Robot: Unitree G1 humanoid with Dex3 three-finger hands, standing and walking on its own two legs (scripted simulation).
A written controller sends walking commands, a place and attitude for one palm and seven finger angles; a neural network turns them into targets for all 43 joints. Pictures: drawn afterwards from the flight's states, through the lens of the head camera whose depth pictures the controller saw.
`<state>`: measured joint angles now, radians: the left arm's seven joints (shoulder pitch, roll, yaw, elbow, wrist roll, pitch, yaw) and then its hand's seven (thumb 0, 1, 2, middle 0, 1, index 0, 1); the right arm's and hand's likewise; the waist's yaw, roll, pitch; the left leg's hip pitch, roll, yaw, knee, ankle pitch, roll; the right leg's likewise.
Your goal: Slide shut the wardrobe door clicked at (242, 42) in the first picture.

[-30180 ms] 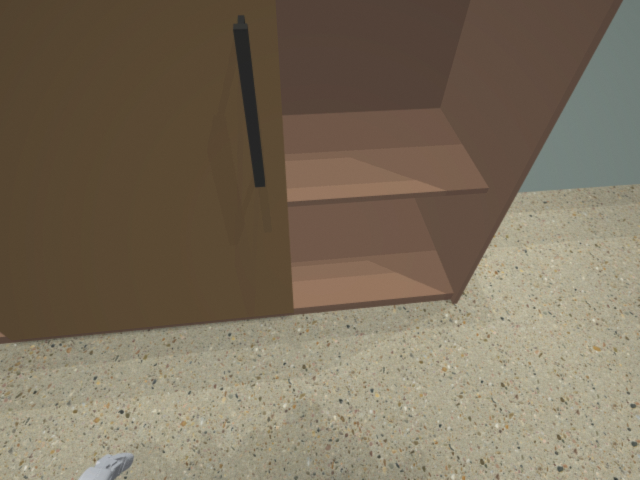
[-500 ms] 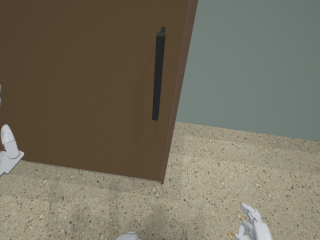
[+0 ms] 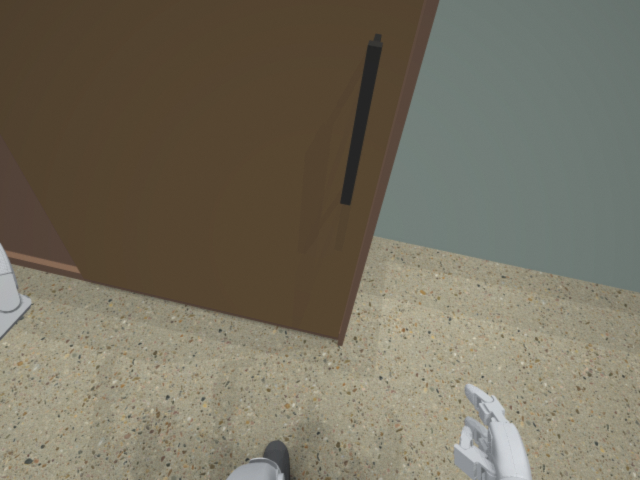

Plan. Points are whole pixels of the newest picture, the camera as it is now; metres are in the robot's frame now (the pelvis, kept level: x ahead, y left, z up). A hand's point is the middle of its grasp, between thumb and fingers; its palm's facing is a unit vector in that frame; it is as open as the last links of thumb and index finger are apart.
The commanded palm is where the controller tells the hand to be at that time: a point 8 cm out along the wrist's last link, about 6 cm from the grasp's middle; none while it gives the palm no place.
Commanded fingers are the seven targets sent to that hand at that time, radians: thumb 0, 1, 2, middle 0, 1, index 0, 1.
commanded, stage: stop stepping back and stand still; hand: left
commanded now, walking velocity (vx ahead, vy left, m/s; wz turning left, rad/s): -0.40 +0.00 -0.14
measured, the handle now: (359, 129) +0.68 -0.01 +0.11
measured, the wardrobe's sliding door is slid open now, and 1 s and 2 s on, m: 0.00 0.00 0.00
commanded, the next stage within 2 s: let the arm hang, fingers relaxed in 1.62 s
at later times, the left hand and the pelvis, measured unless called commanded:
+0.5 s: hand out of the picture +0.08 +0.26 +0.21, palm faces +0.25 -0.85 -0.46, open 7.4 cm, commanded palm +0.03 +0.32 +0.21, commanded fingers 0.00 0.90 0.90 -0.20 -0.30 -0.20 -0.30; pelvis -0.15 +0.04 +0.03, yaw -7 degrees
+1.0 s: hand out of the picture +0.06 +0.30 +0.21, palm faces +0.38 -0.81 -0.46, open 7.4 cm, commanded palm -0.01 +0.35 +0.21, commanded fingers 0.00 0.90 0.90 -0.20 -0.30 -0.20 -0.30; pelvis -0.18 +0.07 +0.02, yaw -7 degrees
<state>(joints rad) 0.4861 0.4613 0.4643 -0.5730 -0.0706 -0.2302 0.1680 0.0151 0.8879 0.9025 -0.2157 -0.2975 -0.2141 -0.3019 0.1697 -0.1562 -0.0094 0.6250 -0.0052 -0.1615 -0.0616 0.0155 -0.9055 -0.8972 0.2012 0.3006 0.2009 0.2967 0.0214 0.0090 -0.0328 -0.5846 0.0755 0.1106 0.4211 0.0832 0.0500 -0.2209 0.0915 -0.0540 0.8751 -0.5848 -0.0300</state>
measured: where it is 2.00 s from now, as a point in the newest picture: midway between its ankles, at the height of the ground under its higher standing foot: outside the picture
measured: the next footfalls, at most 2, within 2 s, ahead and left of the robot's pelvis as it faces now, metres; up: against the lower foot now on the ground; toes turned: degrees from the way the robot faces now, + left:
right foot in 0.04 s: -0.09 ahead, -0.11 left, +0.00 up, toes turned -1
left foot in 0.22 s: +0.01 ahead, +0.13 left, +0.00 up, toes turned -1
